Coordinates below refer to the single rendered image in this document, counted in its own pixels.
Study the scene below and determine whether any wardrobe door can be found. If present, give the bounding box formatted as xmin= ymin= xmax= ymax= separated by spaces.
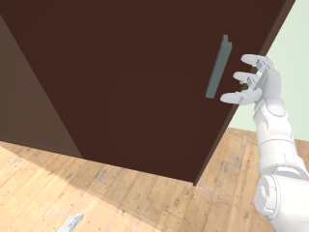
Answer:
xmin=0 ymin=0 xmax=284 ymax=183
xmin=0 ymin=15 xmax=80 ymax=153

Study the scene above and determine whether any robot left hand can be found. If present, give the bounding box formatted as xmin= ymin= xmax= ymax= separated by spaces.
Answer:
xmin=56 ymin=213 xmax=84 ymax=232

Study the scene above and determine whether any robot right upper arm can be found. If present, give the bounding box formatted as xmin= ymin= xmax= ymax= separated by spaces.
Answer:
xmin=254 ymin=174 xmax=309 ymax=232

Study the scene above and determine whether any handle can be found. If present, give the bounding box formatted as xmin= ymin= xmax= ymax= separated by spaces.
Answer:
xmin=206 ymin=35 xmax=233 ymax=99

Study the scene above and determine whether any robot right hand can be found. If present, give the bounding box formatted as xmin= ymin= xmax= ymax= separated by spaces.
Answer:
xmin=220 ymin=54 xmax=282 ymax=106

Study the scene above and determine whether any robot right forearm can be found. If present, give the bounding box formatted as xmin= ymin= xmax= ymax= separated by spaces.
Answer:
xmin=253 ymin=95 xmax=309 ymax=182

